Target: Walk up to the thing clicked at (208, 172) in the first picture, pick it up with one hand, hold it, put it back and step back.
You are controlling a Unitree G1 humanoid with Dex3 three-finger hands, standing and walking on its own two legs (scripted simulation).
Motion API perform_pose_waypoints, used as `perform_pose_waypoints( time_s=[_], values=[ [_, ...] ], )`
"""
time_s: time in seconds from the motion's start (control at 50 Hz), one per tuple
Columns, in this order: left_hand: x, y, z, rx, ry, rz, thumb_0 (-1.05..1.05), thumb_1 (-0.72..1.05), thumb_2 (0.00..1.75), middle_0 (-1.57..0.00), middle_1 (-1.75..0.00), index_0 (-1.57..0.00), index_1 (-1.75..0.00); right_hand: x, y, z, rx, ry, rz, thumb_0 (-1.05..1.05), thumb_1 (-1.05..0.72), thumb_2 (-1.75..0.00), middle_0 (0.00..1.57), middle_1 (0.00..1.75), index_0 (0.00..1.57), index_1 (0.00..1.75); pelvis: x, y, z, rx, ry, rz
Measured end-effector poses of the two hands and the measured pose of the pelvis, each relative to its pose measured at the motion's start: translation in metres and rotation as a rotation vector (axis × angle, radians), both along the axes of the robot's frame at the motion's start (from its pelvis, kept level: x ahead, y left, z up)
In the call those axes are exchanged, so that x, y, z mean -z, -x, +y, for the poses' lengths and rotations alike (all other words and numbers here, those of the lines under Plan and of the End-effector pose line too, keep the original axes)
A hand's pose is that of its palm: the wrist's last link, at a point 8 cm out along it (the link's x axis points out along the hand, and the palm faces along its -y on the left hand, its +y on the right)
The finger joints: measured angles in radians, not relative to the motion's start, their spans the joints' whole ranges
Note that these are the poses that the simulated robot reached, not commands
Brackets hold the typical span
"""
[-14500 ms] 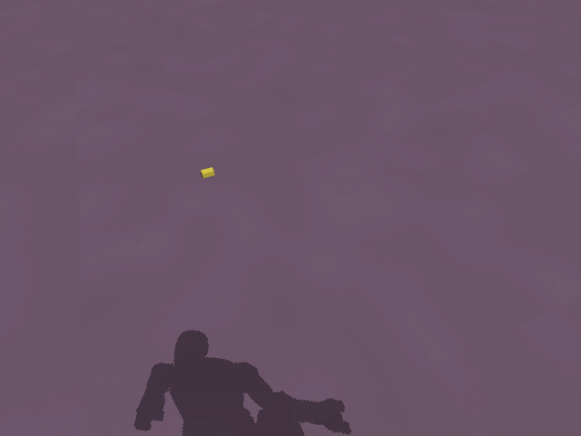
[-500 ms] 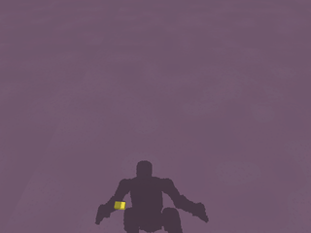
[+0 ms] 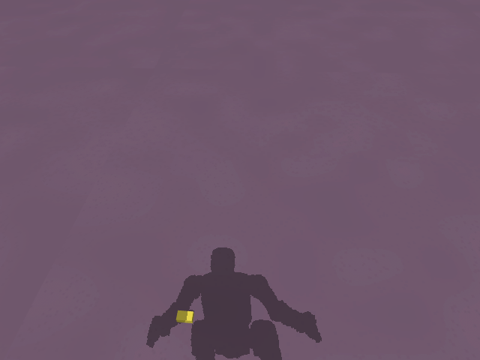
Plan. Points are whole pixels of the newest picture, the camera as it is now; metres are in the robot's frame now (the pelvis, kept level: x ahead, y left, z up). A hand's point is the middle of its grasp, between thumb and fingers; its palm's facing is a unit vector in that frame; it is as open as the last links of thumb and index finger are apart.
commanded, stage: stand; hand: left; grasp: from above
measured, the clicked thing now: (185, 316) +0.45 +0.25 -0.77
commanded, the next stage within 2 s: rise first in 1.04 s
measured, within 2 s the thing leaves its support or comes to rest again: neither
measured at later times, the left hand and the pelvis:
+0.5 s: hand out of the picture +0.07 +0.25 -0.16, palm faces -0.02 -0.94 -0.34, open 7.4 cm; pelvis +0.01 +0.00 +0.00, yaw +0 degrees
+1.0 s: hand out of the picture +0.06 +0.26 -0.16, palm faces -0.02 -0.94 -0.34, open 7.4 cm; pelvis +0.00 +0.00 +0.00, yaw +0 degrees
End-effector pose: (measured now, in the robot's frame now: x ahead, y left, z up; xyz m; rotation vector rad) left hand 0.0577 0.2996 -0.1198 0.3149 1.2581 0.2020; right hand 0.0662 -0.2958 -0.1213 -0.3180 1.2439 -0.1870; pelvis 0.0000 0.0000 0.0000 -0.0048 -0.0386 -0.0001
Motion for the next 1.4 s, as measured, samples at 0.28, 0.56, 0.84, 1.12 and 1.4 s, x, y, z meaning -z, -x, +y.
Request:
perform_pose_waypoints(
  time_s=[0.28, 0.56, 0.84, 1.12, 1.4],
  values=[
    [0.001, -0.005, -0.002, 0.003, 0.003, 0.003, 0.00, 0.91, 0.90, -0.20, -0.30, -0.20, -0.30, 0.000, -0.001, -0.002, 0.004, 0.006, 0.016, 0.00, -0.90, -0.90, 0.21, 0.30, 0.20, 0.30, 0.000, -0.004, 0.000, -0.001, 0.001, 0.008],
    [0.000, -0.012, -0.001, 0.006, 0.001, -0.017, 0.00, 0.91, 0.90, -0.20, -0.30, -0.20, -0.30, -0.002, -0.009, 0.000, 0.000, 0.005, -0.010, 0.00, -0.90, -0.90, 0.21, 0.30, 0.20, 0.30, 0.000, -0.005, 0.001, 0.000, 0.001, 0.001],
    [0.000, -0.005, 0.000, 0.005, 0.003, -0.013, 0.00, 0.91, 0.90, -0.20, -0.30, -0.20, -0.30, -0.001, -0.002, 0.001, 0.002, 0.004, -0.004, 0.00, -0.90, -0.90, 0.21, 0.30, 0.20, 0.30, 0.000, -0.001, 0.002, -0.001, 0.001, -0.001],
    [0.001, 0.004, 0.002, 0.004, 0.004, -0.005, 0.00, 0.91, 0.90, -0.20, -0.30, -0.20, -0.30, -0.002, 0.006, 0.001, 0.007, 0.006, -0.001, 0.00, -0.90, -0.90, 0.21, 0.30, 0.20, 0.30, 0.000, 0.004, 0.003, 0.000, 0.002, -0.006],
    [0.016, -0.083, -0.002, 0.049, 0.010, -0.170, 0.01, 0.45, 0.76, -0.35, -0.54, -0.34, -0.55, 0.009, -0.003, 0.035, 0.038, -0.045, -0.204, 0.00, -0.88, -0.89, 0.21, 0.30, 0.20, 0.30, 0.024, 0.024, 0.003, 0.021, 0.007, 0.137]
  ],
)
